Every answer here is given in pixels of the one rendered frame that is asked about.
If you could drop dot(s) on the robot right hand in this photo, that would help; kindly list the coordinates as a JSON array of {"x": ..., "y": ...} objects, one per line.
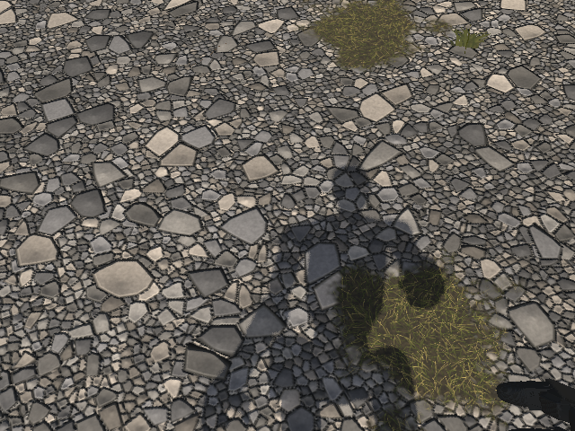
[{"x": 552, "y": 398}]

